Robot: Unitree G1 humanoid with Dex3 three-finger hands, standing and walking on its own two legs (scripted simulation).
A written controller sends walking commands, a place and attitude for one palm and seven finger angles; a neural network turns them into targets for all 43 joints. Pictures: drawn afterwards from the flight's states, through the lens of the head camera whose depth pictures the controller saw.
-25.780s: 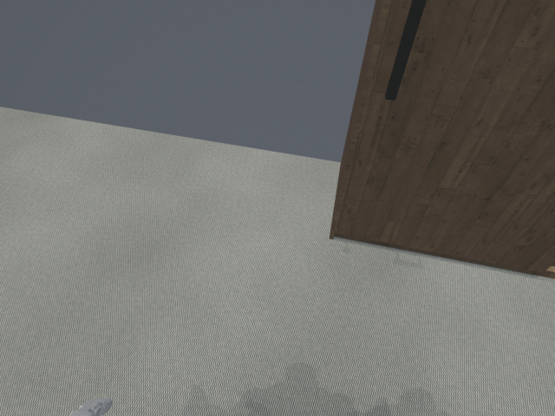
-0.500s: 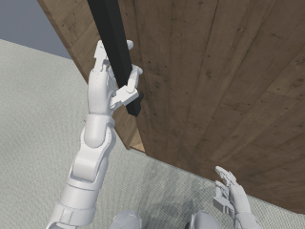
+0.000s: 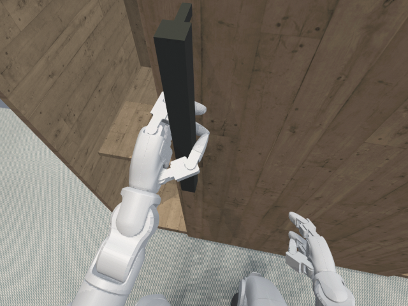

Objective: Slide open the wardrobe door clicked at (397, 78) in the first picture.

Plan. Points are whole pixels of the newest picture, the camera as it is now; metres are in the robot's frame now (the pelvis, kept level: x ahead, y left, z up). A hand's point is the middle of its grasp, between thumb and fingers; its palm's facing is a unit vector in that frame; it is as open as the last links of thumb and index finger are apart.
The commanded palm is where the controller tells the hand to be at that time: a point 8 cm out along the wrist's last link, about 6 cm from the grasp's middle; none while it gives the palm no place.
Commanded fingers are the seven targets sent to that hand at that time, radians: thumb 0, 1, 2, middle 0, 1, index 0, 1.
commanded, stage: step sideways, sliding the door along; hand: left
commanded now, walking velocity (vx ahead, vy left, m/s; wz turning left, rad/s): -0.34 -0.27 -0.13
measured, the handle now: (188, 126) +0.35 +0.08 +0.16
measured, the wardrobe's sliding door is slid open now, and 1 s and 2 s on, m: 0.30 0.52 0.65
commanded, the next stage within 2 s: stop walking and hold the door there in 1.70 s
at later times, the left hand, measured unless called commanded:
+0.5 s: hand (279, 174) +0.29 -0.05 +0.16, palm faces -0.07 -1.00 -0.04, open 6.8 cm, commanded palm +0.28 -0.04 +0.15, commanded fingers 0.00 0.90 0.90 -0.45 -1.40 -0.45 -1.40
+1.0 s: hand (364, 185) +0.29 -0.16 +0.16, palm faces +0.20 -0.98 -0.09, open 6.6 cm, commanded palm +0.26 -0.18 +0.16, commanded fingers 0.00 0.90 0.90 -0.45 -1.40 -0.45 -1.40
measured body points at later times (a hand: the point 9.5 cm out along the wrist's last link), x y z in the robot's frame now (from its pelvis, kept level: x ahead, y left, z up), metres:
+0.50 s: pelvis -0.09 -0.12 +0.00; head -0.01 -0.12 +0.44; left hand +0.29 +0.00 +0.16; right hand +0.07 -0.36 -0.10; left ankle -0.10 +0.00 -0.73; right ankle -0.01 -0.21 -0.68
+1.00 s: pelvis -0.14 -0.30 +0.00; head -0.04 -0.32 +0.44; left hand +0.27 -0.11 +0.17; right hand +0.05 -0.54 -0.12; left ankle -0.15 -0.19 -0.73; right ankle -0.14 -0.40 -0.73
